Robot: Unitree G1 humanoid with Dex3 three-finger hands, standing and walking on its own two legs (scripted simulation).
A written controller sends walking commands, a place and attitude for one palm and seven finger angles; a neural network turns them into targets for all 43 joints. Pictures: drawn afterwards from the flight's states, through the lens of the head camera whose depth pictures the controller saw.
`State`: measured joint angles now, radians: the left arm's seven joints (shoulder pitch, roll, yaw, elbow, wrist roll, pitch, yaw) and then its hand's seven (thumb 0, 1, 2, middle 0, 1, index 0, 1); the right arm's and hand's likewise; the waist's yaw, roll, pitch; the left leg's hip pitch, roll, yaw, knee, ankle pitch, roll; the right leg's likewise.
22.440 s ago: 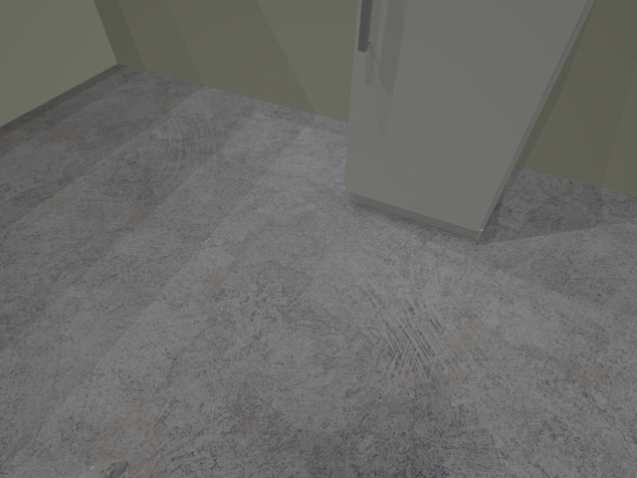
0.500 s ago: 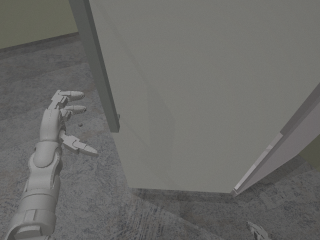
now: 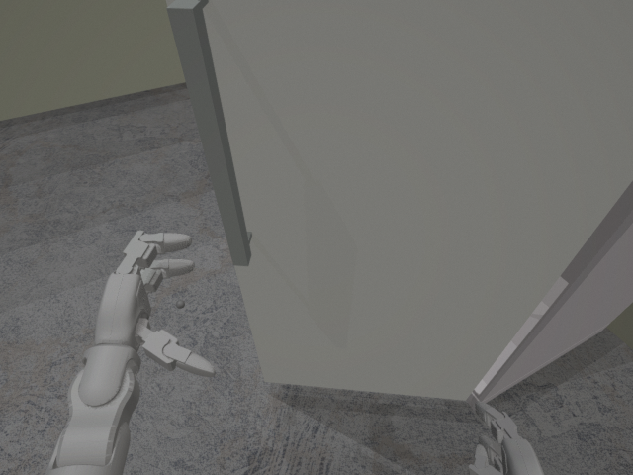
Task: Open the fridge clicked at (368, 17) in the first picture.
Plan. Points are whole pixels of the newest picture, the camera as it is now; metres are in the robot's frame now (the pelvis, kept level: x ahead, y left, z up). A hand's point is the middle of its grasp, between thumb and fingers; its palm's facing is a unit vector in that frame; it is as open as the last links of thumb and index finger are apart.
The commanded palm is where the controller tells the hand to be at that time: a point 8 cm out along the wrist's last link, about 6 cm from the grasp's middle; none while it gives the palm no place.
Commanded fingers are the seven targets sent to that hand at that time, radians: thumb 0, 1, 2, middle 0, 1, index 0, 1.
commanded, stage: slip the hand off the handle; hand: left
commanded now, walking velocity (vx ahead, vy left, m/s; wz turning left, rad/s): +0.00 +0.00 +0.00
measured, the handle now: (225, 157) +0.46 +0.17 +0.17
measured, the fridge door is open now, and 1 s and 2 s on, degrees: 58 58 58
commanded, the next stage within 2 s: draw the hand back to the body in 0.10 s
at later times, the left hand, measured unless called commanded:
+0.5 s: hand (163, 298) +0.27 +0.20 +0.12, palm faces +0.36 -0.93 -0.02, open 14.7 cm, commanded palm +0.22 +0.25 +0.13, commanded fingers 0.00 -0.55 0.20 -0.25 -1.15 -0.25 -1.15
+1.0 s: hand (98, 324) +0.23 +0.25 +0.14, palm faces +0.39 -0.86 -0.33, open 12.9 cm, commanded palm +0.18 +0.28 +0.16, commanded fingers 0.00 0.17 0.55 -0.22 -0.73 -0.22 -0.73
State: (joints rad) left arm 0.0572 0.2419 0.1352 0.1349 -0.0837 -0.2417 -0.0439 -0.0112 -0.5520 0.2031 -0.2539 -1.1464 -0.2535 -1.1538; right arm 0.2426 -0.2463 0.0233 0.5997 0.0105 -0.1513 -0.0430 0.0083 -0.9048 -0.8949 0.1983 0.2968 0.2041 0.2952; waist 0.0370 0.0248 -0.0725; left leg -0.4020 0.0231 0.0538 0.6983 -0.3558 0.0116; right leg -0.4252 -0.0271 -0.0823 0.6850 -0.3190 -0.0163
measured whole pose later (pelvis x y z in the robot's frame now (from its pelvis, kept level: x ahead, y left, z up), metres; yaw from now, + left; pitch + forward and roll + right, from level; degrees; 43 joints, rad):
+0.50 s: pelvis +0.01 -0.01 +0.01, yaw +1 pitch +1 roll +0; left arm 0.17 0.16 0.16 -0.11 -0.18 0.01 0.12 -0.01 -0.55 0.20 -0.25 -1.15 -0.25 -1.15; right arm 0.23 -0.23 0.05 0.63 0.00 -0.16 -0.07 0.01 -0.90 -0.89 0.20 0.30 0.21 0.30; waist 0.06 0.04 -0.07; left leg -0.29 0.02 0.04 0.61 -0.34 0.00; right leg -0.31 -0.02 -0.10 0.61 -0.31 -0.02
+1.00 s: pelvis +0.02 +0.00 +0.02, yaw +1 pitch -4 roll +0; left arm 0.35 0.32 0.22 -0.22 -0.06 -0.02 0.09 -0.01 -0.17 0.39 -0.24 -0.92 -0.24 -0.93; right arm 0.22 -0.24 0.04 0.63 -0.01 -0.14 -0.09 0.01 -0.90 -0.89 0.20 0.30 0.20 0.30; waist 0.08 0.05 0.00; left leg -0.11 0.02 0.04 0.45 -0.27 0.00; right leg -0.13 -0.01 -0.10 0.44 -0.24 -0.02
